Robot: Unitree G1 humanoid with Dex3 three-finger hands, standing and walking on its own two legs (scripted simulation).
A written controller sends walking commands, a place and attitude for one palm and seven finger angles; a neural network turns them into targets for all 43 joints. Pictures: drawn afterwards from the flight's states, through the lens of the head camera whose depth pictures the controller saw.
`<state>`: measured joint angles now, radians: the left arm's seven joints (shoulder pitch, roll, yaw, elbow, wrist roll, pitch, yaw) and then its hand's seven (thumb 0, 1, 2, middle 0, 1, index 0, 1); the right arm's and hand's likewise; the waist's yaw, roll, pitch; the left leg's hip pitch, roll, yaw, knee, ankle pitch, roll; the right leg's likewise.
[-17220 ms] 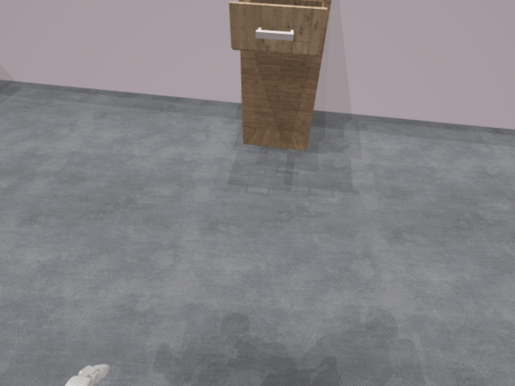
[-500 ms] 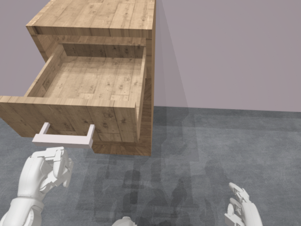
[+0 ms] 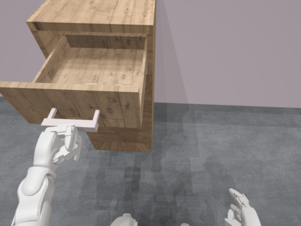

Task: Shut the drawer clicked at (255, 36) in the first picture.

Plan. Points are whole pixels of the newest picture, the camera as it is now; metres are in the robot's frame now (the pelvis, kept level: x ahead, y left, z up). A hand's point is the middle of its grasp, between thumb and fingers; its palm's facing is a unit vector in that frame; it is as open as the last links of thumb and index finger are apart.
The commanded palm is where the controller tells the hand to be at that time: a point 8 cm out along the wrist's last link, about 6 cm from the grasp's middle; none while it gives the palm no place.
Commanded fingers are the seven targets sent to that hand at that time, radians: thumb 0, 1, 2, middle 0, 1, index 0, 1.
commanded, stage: push the drawer shut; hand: left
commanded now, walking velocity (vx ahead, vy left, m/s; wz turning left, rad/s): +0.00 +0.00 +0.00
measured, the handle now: (72, 118) +0.37 +0.23 +0.07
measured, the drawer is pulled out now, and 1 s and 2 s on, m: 0.25 0.12 0.01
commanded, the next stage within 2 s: none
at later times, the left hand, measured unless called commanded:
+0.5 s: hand (85, 124) +0.35 +0.19 +0.07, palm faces +0.01 -1.00 -0.03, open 3.2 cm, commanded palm +0.34 +0.24 +0.07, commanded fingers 0.00 0.90 0.90 -1.40 -1.60 -1.40 -1.60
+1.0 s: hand (92, 104) +0.42 +0.19 +0.07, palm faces +0.00 -1.00 -0.02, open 3.2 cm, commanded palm +0.40 +0.24 +0.07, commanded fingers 0.00 0.90 0.90 -1.40 -1.60 -1.40 -1.60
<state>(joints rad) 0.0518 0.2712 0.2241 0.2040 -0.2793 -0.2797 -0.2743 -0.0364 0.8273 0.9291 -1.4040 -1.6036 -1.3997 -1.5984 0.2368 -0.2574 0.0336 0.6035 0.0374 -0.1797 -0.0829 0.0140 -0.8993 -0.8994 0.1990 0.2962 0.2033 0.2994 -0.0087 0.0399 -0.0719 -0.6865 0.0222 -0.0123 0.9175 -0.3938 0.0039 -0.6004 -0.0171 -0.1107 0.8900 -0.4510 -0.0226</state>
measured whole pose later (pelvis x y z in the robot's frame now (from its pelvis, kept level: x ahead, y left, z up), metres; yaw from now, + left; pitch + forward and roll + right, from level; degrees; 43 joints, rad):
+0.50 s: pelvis +0.00 +0.00 +0.00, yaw -1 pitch +10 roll -1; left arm -0.18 0.28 0.25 0.44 -0.24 -0.30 -0.23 0.00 0.87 0.93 -1.40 -1.60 -1.40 -1.60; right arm 0.28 -0.26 0.03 0.62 0.03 -0.11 -0.06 0.01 -0.90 -0.90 0.20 0.30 0.20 0.30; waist -0.03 0.03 -0.07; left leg -0.67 0.03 0.02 0.88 -0.38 0.01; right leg -0.60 -0.01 -0.08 0.86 -0.43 -0.02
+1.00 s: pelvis +0.00 +0.00 +0.00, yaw -2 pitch +12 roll -1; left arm -0.50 0.36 0.30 0.79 -0.20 -0.33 -0.25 0.01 0.88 0.94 -1.40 -1.60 -1.40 -1.60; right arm 0.30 -0.26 0.03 0.64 0.03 -0.04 -0.05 0.01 -0.90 -0.90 0.20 0.30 0.20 0.30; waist -0.06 0.02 -0.07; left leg -0.73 0.04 0.01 0.90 -0.39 0.01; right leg -0.66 0.00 -0.08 0.87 -0.43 -0.02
